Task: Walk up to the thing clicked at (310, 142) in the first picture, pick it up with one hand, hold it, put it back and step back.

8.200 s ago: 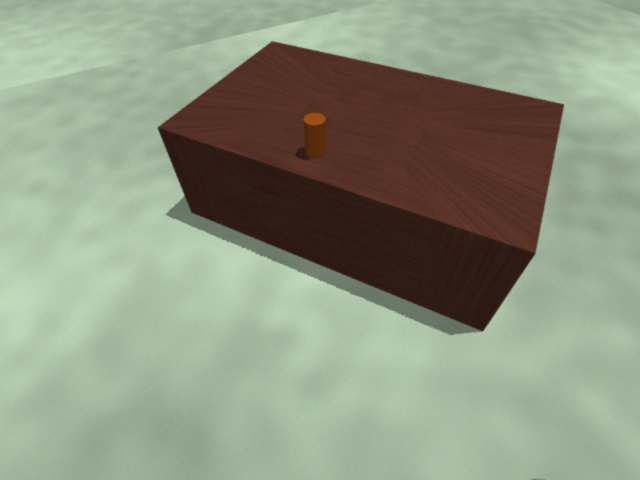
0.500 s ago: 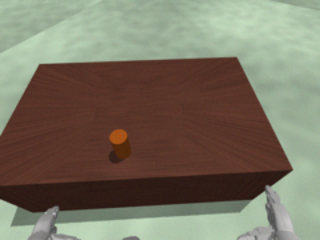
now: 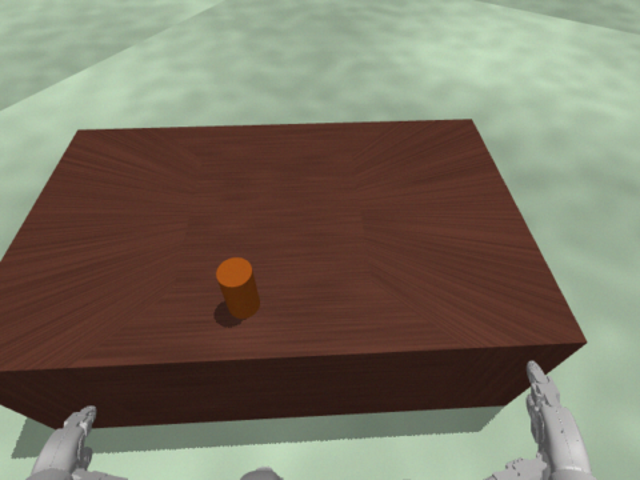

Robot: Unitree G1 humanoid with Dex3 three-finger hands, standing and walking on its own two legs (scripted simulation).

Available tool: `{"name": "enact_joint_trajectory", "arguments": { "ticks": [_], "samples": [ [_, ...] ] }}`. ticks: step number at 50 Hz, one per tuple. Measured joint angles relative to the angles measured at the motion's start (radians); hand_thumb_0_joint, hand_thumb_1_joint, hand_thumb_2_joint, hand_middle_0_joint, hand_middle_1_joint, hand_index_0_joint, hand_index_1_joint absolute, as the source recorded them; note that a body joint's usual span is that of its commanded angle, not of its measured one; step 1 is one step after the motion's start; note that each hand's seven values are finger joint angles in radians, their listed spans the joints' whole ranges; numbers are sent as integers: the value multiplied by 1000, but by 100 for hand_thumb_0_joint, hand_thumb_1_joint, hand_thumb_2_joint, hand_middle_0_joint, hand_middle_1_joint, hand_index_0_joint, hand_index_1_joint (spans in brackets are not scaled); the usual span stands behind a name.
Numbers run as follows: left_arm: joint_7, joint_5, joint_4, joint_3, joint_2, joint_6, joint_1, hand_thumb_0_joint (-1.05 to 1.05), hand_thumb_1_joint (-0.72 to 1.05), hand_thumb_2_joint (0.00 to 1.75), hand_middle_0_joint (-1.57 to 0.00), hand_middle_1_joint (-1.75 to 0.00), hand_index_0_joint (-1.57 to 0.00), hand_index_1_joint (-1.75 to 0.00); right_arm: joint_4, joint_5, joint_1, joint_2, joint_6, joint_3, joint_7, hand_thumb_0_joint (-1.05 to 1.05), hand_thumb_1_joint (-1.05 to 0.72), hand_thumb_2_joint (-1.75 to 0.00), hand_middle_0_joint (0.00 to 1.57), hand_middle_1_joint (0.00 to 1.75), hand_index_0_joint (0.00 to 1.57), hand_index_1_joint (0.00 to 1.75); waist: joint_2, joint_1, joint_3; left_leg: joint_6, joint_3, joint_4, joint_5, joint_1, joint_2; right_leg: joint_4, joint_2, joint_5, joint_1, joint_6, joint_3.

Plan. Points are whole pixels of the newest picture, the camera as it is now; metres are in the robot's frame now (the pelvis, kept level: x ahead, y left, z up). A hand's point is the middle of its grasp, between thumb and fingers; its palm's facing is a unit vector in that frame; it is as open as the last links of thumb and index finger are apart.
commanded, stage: go down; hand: left
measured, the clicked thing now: (239, 289) +0.49 +0.17 -0.21
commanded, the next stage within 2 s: approach in 1.62 s
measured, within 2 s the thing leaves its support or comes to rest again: neither
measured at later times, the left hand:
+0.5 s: hand (88, 348) +0.28 +0.31 +0.00, palm faces +0.16 -0.96 -0.21, open 17.6 cm
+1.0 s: hand (68, 288) +0.35 +0.34 +0.04, palm faces +0.18 -0.98 -0.13, open 17.5 cm
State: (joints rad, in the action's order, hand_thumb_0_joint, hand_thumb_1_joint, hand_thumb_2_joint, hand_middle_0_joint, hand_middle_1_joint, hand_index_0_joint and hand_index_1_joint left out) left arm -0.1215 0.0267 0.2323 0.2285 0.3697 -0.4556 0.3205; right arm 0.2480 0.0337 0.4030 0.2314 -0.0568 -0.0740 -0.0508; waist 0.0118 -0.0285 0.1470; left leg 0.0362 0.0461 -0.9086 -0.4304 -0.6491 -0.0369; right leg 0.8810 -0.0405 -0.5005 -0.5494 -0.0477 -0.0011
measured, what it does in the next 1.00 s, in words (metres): stands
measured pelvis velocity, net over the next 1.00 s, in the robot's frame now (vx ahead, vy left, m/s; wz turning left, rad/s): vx -0.02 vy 0.00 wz -0.02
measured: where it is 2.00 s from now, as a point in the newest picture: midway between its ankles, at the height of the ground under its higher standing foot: outside the picture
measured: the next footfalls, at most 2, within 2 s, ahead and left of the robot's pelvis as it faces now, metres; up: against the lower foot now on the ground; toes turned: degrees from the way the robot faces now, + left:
none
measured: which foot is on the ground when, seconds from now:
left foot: down 0.00-1.00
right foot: down 0.00-1.00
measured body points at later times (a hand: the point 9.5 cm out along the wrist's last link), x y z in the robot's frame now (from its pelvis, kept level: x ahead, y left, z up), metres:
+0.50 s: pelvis -0.02 +0.00 -0.01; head +0.01 +0.01 +0.44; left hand +0.27 +0.36 +0.01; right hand +0.13 -0.25 -0.04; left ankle +0.01 +0.14 -0.69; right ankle -0.04 -0.15 -0.69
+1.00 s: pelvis -0.02 +0.00 -0.01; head +0.04 +0.03 +0.44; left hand +0.33 +0.39 +0.05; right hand +0.13 -0.26 -0.05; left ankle +0.01 +0.14 -0.69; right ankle -0.04 -0.15 -0.69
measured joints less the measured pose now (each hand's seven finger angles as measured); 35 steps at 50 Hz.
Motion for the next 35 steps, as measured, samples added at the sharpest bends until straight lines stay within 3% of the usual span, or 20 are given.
{"name": "enact_joint_trajectory", "arguments": {
  "ticks": [8, 15, 26, 35],
  "samples": [
    [-21, 12, -64, 21, 18, -12, 25, -1, -59, 8, -7, -4, -5, -6, -83, 3, 47, 0, -1, 17, -15, -1, 53, -5, 6, 6, 5, 5, -2, 3, 2, 1, 8, -36, -6, -39, 2, 38, 0, -10, -37, 1, 5],
    [-31, 35, -13, 67, 62, 34, -113, -1, -59, 10, -7, -5, -5, -7, -91, 6, 48, -6, -36, 42, -41, -1, 53, -5, 6, 6, 5, 5, -11, 2, -7, 4, 19, -65, -8, -64, 3, 68, 0, -16, -57, 2, 14],
    [-143, 74, 275, 155, 187, 122, -439, -1, -59, 11, -5, -5, -3, -7, -16, 8, 27, 4, -64, 69, -39, -1, 53, -5, 6, 6, 5, 5, -5, -36, -12, 0, 4, -50, 8, -66, -10, 46, 12, 11, -65, 1, -2],
    [-212, 81, 482, 218, 225, 264, -567, -1, -60, 10, -5, -5, -4, -7, 36, 5, 3, 25, -89, 33, -12, -1, 53, -5, 6, 6, 5, 5, -8, -34, -35, -7, -16, -50, 15, -102, -16, 47, 17, 26, -111, -5, -23]
  ]
}}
